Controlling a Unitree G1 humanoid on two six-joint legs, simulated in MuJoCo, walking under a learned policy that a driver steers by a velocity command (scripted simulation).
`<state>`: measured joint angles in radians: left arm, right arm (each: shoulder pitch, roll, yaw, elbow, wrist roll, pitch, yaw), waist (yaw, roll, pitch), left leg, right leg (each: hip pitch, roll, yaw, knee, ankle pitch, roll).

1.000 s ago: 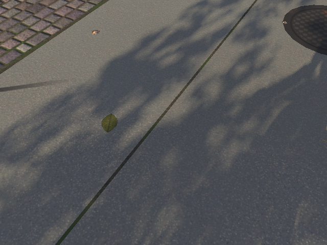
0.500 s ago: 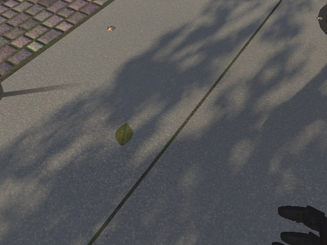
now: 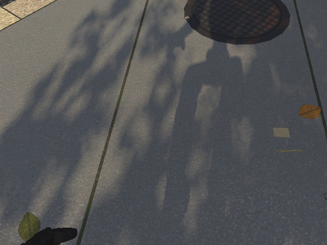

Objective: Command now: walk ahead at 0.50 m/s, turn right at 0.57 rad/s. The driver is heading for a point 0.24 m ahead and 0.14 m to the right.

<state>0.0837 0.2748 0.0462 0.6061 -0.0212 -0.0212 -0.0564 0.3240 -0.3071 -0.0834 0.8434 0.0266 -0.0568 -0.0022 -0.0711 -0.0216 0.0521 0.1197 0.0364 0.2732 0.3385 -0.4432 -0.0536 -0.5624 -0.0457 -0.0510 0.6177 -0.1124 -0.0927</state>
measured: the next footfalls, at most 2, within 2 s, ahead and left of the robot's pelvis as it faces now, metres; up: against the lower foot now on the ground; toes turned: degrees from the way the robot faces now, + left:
right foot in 0.02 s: +0.22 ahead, -0.11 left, +0.00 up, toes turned -6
left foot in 0.46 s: +0.39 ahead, +0.09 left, +0.00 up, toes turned -9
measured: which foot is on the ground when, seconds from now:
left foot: down 0.00-0.00, up 0.02-0.44, down 0.46-1.00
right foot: up 0.00-0.00, down 0.02-1.00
